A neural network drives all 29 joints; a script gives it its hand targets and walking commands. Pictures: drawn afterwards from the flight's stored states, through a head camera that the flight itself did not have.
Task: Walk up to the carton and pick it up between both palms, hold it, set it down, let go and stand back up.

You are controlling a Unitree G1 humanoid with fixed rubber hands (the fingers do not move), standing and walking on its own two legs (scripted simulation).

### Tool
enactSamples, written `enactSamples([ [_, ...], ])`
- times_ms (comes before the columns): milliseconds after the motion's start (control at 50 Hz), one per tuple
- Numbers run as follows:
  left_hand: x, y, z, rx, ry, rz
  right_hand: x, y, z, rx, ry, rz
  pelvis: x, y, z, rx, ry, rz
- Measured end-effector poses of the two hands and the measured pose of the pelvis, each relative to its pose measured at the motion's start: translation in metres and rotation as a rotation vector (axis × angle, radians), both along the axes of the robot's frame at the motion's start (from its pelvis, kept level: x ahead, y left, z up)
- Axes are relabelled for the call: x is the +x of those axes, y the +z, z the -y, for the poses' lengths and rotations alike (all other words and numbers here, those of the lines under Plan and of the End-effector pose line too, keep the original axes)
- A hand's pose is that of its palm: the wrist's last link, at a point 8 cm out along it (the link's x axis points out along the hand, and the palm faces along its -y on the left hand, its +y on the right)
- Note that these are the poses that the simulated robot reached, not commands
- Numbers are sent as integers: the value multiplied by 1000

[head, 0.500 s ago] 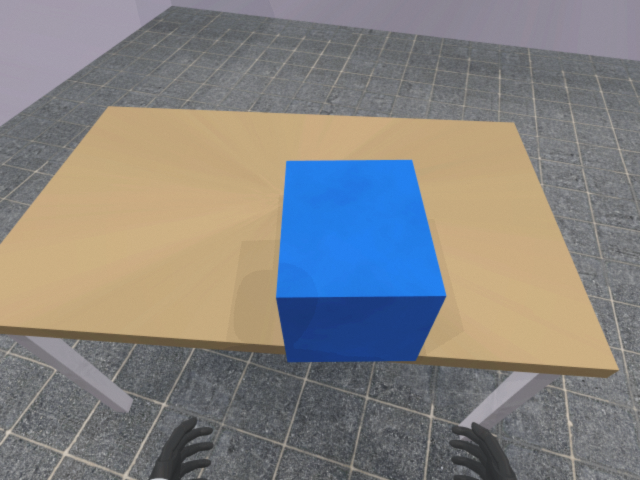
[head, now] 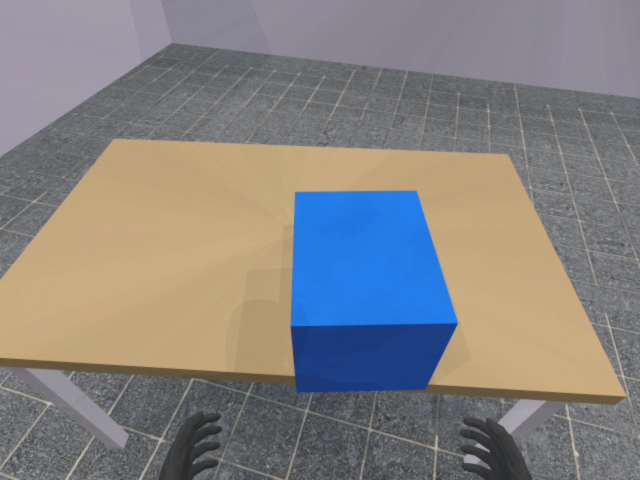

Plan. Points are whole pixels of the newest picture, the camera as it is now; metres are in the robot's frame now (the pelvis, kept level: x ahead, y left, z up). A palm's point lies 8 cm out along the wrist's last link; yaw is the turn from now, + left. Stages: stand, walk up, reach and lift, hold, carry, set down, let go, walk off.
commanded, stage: reach and lift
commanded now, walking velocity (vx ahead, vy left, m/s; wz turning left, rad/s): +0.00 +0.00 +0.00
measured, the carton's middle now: (358, 288) +0.44 -0.04 -0.04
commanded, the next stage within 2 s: none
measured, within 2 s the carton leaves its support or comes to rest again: neither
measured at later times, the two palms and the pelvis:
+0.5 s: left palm (187, 432) +0.21 +0.19 -0.04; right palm (511, 440) +0.21 -0.22 -0.05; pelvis +0.01 -0.01 +0.00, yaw +1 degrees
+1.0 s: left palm (198, 364) +0.29 +0.19 -0.01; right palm (501, 363) +0.30 -0.22 -0.01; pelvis +0.01 -0.01 +0.00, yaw +1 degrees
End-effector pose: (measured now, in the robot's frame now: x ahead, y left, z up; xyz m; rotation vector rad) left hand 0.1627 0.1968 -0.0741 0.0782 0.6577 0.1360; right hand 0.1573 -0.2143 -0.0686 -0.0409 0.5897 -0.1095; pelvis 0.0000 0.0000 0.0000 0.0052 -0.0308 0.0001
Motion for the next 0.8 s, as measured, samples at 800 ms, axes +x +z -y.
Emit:
enactSamples([
  [800,88,37,13,-21,-13,346,100,33,4,28,25,320,10,-7,13,-2,17,-51],
])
